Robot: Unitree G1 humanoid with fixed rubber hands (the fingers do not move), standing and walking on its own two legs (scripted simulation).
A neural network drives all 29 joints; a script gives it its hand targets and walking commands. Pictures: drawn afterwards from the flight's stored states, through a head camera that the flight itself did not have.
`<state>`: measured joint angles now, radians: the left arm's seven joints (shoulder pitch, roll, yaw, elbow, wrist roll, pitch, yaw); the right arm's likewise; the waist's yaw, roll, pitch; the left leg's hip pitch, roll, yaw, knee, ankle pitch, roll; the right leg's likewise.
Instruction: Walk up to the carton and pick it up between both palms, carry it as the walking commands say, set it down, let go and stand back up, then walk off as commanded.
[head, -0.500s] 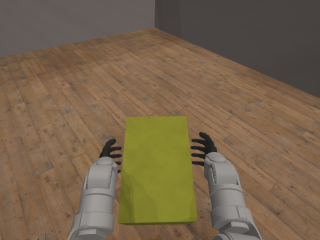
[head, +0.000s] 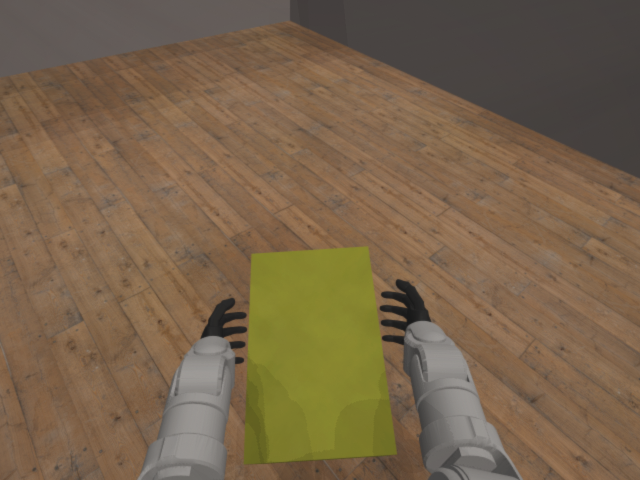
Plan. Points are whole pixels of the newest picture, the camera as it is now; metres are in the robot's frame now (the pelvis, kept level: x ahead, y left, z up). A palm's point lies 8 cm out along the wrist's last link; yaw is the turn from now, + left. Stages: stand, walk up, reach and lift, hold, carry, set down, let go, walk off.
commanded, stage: set down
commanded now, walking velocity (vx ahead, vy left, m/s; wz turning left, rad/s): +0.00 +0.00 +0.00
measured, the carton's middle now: (316, 353) +0.32 +0.03 -0.10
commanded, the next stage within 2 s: none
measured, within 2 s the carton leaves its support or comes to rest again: neither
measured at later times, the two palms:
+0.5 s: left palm (216, 364) +0.28 +0.18 -0.08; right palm (396, 352) +0.32 -0.09 -0.07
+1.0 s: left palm (230, 377) +0.30 +0.18 -0.18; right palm (383, 360) +0.36 -0.09 -0.16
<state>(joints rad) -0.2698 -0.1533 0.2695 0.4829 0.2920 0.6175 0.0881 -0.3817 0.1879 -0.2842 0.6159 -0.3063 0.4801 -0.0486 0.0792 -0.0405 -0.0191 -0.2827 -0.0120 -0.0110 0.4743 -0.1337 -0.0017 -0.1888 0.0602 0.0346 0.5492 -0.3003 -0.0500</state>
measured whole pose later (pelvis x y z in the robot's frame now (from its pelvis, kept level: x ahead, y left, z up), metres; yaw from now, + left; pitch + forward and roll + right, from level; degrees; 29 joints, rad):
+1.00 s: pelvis -0.03 +0.01 -0.11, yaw +0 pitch +28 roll +0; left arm -0.46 -0.18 0.37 0.57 0.22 0.23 0.19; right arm -0.59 0.18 -0.37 0.69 -0.26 0.14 -0.12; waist 0.05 -0.06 -0.16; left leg -1.31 -0.02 0.00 1.12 -0.30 0.01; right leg -1.21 0.07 0.01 1.22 -0.50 -0.03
